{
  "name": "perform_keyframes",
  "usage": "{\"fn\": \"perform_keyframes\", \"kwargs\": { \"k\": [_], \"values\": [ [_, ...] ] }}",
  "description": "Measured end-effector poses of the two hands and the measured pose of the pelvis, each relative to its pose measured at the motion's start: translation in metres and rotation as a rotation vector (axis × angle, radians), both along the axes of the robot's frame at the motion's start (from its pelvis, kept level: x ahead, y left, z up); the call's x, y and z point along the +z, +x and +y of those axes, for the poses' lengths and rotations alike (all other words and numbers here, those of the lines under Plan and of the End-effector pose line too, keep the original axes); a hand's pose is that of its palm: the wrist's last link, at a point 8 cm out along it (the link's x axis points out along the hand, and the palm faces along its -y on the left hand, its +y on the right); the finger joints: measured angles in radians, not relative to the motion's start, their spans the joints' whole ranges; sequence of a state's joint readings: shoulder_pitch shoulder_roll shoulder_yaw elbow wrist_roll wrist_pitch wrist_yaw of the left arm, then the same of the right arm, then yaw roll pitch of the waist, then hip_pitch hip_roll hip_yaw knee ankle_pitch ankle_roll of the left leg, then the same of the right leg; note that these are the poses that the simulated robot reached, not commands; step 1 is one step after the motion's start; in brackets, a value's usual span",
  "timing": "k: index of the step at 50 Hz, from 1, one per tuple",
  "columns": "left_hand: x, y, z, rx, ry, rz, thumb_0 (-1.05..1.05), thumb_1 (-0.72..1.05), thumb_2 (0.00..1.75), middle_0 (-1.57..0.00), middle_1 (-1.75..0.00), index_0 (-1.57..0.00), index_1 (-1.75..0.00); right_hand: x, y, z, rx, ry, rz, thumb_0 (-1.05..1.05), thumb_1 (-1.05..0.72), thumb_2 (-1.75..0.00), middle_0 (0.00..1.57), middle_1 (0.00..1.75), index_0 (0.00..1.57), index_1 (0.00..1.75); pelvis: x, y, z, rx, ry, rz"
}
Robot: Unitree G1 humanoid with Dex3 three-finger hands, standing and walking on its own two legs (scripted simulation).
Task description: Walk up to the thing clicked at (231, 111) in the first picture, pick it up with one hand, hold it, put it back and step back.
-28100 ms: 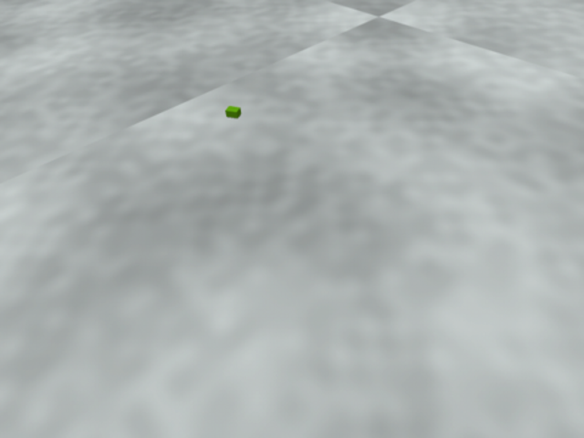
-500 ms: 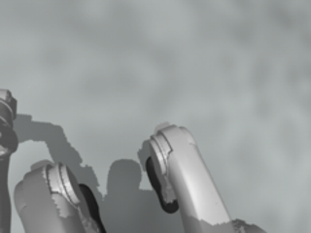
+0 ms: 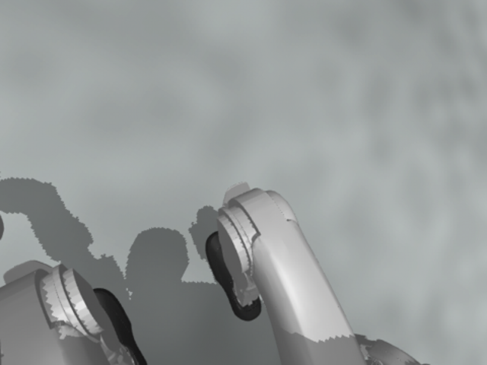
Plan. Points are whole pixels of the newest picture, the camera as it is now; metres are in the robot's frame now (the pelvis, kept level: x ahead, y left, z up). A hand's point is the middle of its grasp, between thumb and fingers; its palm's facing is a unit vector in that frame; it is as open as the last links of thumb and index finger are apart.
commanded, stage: rest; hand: left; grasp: from above
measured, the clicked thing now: out of the picture +0.45 +0.31 -0.25
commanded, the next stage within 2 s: open in 0.76 s
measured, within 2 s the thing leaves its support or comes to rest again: rests again in 0.88 s
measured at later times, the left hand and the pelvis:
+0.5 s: hand out of the picture +0.45 +0.30 -0.25, palm faces +0.00 -0.45 -0.89, open 10.4 cm; pelvis +0.00 +0.00 -0.01, yaw -1 degrees
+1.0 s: hand out of the picture +0.45 +0.30 -0.27, palm faces +0.00 -0.46 -0.89, open 10.3 cm; pelvis +0.00 +0.00 -0.01, yaw -2 degrees
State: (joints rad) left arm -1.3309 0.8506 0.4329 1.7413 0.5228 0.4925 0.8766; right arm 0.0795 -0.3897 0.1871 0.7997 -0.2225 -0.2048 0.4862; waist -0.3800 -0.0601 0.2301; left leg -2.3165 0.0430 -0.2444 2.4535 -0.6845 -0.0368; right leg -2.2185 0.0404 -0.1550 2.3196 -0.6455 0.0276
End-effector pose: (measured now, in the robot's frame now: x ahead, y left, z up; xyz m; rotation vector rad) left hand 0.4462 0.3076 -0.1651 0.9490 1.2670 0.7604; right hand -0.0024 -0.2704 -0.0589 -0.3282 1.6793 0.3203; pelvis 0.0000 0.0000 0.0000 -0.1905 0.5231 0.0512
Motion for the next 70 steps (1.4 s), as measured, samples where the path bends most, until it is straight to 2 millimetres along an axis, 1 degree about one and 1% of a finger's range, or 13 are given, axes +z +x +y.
{"fn": "perform_keyframes", "kwargs": {
  "k": [8, 17, 25, 32, 45, 57, 70],
  "values": [
    [-0.012, 0.0, 0.0, 0.024, -0.009, -0.013, 0.01, -0.05, 0.39, -0.76, -0.33, -0.79, -0.36, 0.0, 0.004, 0.005, 0.029, 0.02, -0.004, 0.0, -0.92, -0.9, 0.2, 0.3, 0.2, 0.3, -0.004, 0.002, 0.001, 0.002, -0.01, -0.019],
    [-0.022, 0.002, 0.0, 0.028, -0.007, -0.013, 0.0, -0.05, 0.41, -0.76, -0.34, -0.79, -0.37, 0.001, 0.01, 0.007, 0.053, 0.03, -0.013, 0.0, -0.91, -0.9, 0.19, 0.3, 0.2, 0.3, -0.006, 0.002, 0.002, -0.004, -0.02, -0.022],
    [-0.031, 0.002, -0.002, 0.044, -0.024, -0.018, 0.0, -0.05, 0.4, -0.75, -0.34, -0.78, -0.37, 0.005, 0.011, 0.007, 0.069, 0.022, -0.016, 0.0, -0.91, -0.9, 0.19, 0.3, 0.2, 0.3, -0.009, 0.003, 0.003, -0.004, -0.027, -0.038],
    [-0.036, 0.002, 0.0, 0.033, -0.02, -0.016, -0.01, -0.04, 0.42, -0.74, -0.35, -0.77, -0.39, 0.006, 0.013, 0.009, 0.07, 0.02, -0.018, 0.0, -0.91, -0.9, 0.19, 0.3, 0.2, 0.3, -0.01, 0.003, 0.004, -0.009, -0.033, -0.038],
    [-0.044, -0.003, 0.0, 0.046, -0.027, -0.008, -0.02, -0.03, 0.45, -0.71, -0.38, -0.73, -0.41, 0.009, 0.014, 0.014, 0.084, 0.022, -0.025, 0.0, -0.91, -0.9, 0.19, 0.3, 0.2, 0.3, -0.01, 0.004, 0.005, -0.012, -0.041, -0.044],
    [-0.046, -0.001, 0.0, 0.048, -0.037, -0.021, -0.01, -0.02, 0.6, -0.58, -0.51, -0.59, -0.55, 0.01, 0.014, 0.016, 0.085, 0.018, -0.033, 0.0, -0.9, -0.9, 0.2, 0.3, 0.2, 0.3, -0.011, 0.004, 0.005, -0.014, -0.046, -0.049],
    [-0.041, -0.002, 0.004, 0.041, -0.032, -0.022, 0.0, -0.12, 0.73, -0.45, -0.63, -0.42, -0.67, 0.013, 0.012, 0.019, 0.081, 0.011, -0.043, 0.0, -0.89, -0.89, 0.2, 0.3, 0.2, 0.3, -0.01, 0.004, 0.007, -0.013, -0.051, -0.055]
  ]
}}
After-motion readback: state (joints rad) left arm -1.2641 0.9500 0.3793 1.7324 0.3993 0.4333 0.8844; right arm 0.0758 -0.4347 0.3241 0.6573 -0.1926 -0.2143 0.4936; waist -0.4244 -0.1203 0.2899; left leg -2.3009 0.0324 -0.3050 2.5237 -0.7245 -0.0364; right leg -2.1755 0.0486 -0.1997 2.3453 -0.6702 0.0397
